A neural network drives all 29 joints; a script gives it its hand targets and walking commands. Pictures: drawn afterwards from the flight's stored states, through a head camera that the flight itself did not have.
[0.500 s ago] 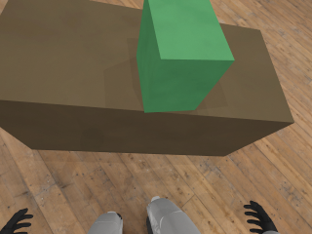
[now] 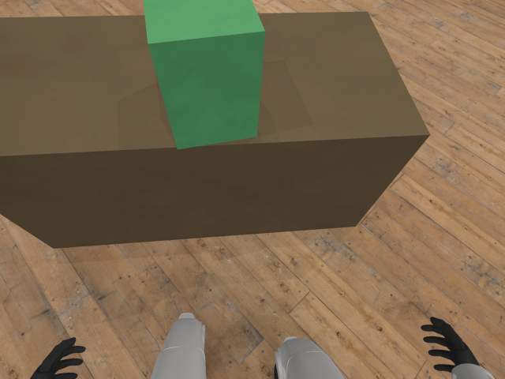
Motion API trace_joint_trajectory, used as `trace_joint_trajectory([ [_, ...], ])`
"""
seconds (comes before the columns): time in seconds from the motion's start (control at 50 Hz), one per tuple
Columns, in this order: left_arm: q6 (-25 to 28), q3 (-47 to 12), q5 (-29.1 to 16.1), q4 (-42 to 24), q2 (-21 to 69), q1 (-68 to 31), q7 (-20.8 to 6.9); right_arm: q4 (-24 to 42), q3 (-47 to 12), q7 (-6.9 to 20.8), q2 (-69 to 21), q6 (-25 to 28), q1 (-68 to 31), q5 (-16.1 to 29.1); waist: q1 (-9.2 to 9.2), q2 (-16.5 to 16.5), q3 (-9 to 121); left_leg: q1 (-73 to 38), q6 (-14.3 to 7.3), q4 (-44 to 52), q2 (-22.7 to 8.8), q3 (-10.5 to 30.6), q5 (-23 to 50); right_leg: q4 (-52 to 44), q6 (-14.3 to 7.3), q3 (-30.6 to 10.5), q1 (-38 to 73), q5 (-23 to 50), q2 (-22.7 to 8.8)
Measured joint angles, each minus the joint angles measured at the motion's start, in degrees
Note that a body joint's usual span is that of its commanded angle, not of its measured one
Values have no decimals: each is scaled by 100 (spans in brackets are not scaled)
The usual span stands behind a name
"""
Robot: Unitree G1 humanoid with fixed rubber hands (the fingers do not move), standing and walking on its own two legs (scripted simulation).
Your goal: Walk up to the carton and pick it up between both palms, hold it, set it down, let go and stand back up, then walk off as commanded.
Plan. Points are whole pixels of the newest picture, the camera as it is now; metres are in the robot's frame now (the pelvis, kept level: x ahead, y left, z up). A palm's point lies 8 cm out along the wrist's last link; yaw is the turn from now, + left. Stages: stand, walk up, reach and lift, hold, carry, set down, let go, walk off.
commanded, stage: walk off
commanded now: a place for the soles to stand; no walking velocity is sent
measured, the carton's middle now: (203, 59) +0.75 +0.08 +0.00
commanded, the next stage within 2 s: none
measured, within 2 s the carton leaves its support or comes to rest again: neither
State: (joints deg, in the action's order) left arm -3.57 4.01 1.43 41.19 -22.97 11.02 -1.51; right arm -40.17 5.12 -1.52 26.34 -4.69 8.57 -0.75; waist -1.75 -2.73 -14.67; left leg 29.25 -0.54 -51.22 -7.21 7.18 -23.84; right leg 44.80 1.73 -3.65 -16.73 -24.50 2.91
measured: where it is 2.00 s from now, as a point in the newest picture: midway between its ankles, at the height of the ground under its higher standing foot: outside the picture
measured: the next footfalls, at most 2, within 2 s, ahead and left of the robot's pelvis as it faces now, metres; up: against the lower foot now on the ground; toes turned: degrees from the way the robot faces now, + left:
left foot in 0.54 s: -0.04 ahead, +0.15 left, +0.00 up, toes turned +4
right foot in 1.32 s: -0.02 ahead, -0.08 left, +0.00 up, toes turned +6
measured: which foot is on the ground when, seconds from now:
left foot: up 0.00-0.52, down 0.54-1.00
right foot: down 0.00-0.58, up 0.60-1.00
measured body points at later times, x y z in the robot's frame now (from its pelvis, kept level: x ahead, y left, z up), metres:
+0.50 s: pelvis -0.09 +0.01 +0.02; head -0.05 +0.00 +0.47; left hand -0.01 +0.36 -0.06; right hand +0.02 -0.32 -0.09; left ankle -0.08 +0.14 -0.68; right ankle +0.01 -0.15 -0.70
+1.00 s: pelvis -0.10 +0.10 +0.05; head -0.09 +0.16 +0.49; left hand -0.10 +0.43 -0.11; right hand -0.02 -0.21 -0.03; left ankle -0.08 +0.15 -0.70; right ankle -0.12 -0.09 -0.64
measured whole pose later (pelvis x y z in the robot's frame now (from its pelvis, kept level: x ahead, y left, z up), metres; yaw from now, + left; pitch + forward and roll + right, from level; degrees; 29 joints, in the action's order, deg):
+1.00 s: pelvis -0.10 +0.10 +0.05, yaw +3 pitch -2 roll -3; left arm -2.3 5.3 0.4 54.1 -25.7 19.7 -0.1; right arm -48.0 3.3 -0.5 18.6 1.8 15.8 -1.5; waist -2.0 4.3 -3.7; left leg 11.2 -5.1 -23.7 1.8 -1.7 -10.8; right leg 50.3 1.0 -9.8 -18.2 -18.8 4.1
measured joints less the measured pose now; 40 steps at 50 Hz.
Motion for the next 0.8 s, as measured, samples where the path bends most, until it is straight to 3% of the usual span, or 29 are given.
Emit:
trace_joint_trajectory([
  [0.04, -14, -131, 76, 35, 234, 219, 3, -74, 41, -33, 12, -52, 70, 25, 172, 30, 256, 143, -53, -929, 721, 189, -726, 40, -44, -162, -138, 78, -164],
  [0.08, -25, -225, 86, 111, 374, 447, 30, -119, -3, -57, -8, -44, 75, 65, 379, 123, 516, 148, -86, -1632, 1275, 139, -966, -216, -81, -474, -227, 320, -315],
  [0.12, -1, -244, 45, 147, 436, 527, 87, -75, -46, -41, -1, 14, 101, 147, 351, 65, 660, 148, -63, -2165, 1578, 204, -791, -597, -86, -506, -231, 596, -403],
  [0.16, 66, -173, -4, 79, 420, 415, 164, -34, -69, -8, 2, 73, 224, 171, 277, -27, 658, 126, 8, -2553, 1684, 279, -473, -822, -94, -337, -236, 781, -462],
  [0.24, 287, -27, -76, -194, 282, 212, 315, -107, -138, 61, -12, 24, 359, 146, 263, -132, 468, -173, 138, -2349, 1564, 176, -159, -942, -116, -99, -248, 970, -494],
  [0.38, 336, 10, -33, -104, 15, 227, 340, -227, -82, 224, 12, -38, 516, -10, 217, -170, 402, -616, 129, -1190, 1289, -19, -322, -1041, -173, 115, -122, 1135, -560],
  [0.52, 276, 56, 1, 161, -252, 145, 292, -405, -39, 408, 73, 16, 729, -50, 106, 95, 541, -1029, -115, 417, 802, -322, -388, -993, -82, 315, -218, 1202, -737],
  [0.58, 205, 75, -21, 308, -347, -10, 299, -519, -29, 419, -37, 100, 706, -70, 121, 440, 432, -1235, -114, 955, 847, -546, 477, -582, -141, 139, -422, 896, -870],
  [0.62, 115, 101, -87, 488, -315, -30, 326, -529, -103, 390, -186, 171, 740, -121, 104, 598, 483, -1184, -130, 922, 854, -676, 490, 249, -260, -273, -758, -8, -540],
  [0.66, 66, 70, -128, 602, -246, -37, 339, -573, -229, 376, -329, 196, 799, -132, -103, 565, 590, -1100, -194, 1098, 784, -518, 549, 1067, -292, -371, -1014, -380, -72],
  [0.7, 108, 22, -153, 651, -193, -74, 321, -638, -301, 361, -459, 223, 863, -178, -229, 531, 644, -1088, -227, 1489, 757, -337, 836, 1567, -285, -371, -1114, -310, 212],
  [0.8, 161, 26, -173, 775, -259, 281, 220, -739, -289, 216, -680, 404, 672, -113, -66, 783, 723, -1272, -212, 2297, 800, -646, 1259, 1843, -142, -687, -987, 516, 346],
])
